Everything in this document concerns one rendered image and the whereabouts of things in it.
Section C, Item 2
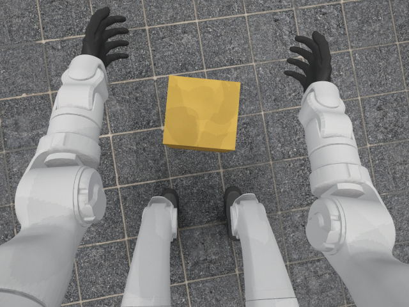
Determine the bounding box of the robot left hand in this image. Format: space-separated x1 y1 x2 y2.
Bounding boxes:
81 6 129 69

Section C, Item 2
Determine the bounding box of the left robot upper arm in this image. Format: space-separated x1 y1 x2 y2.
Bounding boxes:
0 166 107 307

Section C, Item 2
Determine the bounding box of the right robot thigh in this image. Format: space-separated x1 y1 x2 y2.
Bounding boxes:
230 200 299 307

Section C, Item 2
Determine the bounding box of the right robot shin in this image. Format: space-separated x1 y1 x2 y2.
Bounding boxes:
232 193 266 213

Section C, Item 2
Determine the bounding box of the right robot upper arm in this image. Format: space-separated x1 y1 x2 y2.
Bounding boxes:
305 195 409 307

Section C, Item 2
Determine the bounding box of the robot right hand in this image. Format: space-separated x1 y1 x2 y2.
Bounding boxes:
284 31 332 93

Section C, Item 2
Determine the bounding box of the robot left forearm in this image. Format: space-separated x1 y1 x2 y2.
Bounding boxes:
15 54 109 222

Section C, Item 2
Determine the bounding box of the robot right forearm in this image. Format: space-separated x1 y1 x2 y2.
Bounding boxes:
298 81 396 247

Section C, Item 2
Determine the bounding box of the carton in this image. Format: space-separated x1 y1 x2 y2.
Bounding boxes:
163 75 240 153

